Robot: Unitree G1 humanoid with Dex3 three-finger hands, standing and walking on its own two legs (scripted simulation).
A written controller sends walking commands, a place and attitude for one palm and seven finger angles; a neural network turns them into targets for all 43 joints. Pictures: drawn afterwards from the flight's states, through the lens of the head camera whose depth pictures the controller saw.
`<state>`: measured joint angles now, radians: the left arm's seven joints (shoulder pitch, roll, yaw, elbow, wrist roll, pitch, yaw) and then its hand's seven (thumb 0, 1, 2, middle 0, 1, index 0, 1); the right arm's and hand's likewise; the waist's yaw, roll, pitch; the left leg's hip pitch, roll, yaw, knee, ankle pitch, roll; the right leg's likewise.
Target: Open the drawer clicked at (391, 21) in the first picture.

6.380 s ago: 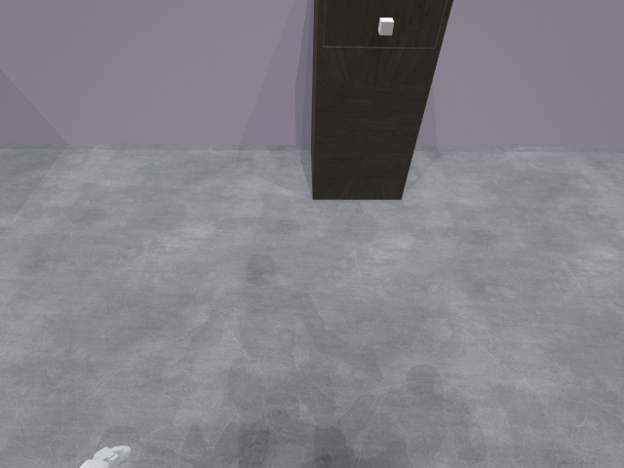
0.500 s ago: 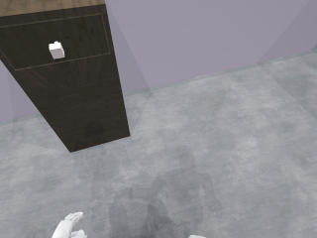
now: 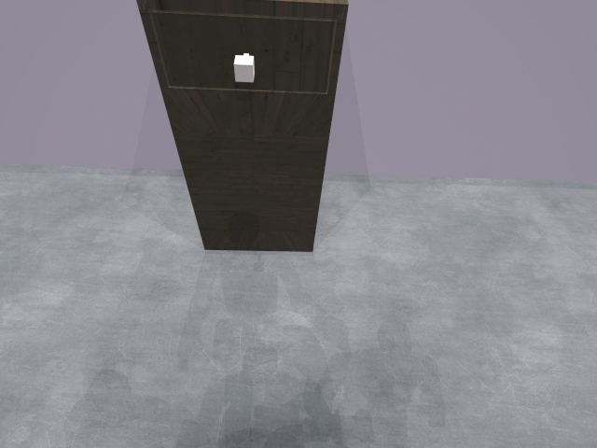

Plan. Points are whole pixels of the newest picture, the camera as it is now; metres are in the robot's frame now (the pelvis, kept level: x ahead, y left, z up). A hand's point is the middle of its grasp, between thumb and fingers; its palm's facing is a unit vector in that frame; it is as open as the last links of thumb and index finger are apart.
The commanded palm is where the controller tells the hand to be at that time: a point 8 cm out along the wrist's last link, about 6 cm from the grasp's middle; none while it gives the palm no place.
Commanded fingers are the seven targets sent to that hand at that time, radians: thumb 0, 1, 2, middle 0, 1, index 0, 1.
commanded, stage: take the last steps up to it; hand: left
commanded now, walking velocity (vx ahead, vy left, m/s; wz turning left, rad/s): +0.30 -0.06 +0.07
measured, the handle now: (245, 64) +0.85 +0.19 +0.05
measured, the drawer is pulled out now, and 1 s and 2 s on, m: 0.00 0.00 0.00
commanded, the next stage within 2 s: come to a stop and stand still in 1.24 s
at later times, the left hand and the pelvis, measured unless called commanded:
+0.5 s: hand out of the picture +0.10 +0.16 -0.15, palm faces -0.01 -0.98 -0.19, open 7.4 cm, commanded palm none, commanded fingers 0.00 0.90 0.90 -0.20 -0.30 -0.20 -0.30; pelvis +0.04 -0.02 +0.02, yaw +0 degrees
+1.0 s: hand out of the picture +0.06 +0.04 -0.15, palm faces +0.20 -0.97 -0.12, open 7.4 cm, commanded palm none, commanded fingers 0.00 0.90 0.90 -0.20 -0.30 -0.20 -0.30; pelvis +0.18 -0.07 +0.02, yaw +4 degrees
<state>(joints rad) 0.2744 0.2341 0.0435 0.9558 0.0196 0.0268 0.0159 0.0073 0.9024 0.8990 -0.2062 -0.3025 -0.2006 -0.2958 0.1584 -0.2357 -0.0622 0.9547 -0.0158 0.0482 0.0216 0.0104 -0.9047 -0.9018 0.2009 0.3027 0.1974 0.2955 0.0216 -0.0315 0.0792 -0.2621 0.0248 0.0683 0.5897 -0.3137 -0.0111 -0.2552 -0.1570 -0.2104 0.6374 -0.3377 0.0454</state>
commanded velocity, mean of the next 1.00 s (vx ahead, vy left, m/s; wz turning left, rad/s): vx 0.30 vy -0.05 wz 0.03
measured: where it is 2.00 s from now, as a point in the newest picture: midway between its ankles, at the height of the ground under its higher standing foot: (308, 406)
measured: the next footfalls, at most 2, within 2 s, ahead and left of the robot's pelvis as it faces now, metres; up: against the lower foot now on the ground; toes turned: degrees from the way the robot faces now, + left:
right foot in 0.54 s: +0.14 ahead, -0.14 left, +0.00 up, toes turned -6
left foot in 1.16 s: +0.36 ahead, +0.06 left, +0.00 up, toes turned +11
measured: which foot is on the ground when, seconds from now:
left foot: down 0.00-0.54, up 0.56-1.00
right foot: down 0.00-0.00, up 0.02-0.52, down 0.54-1.00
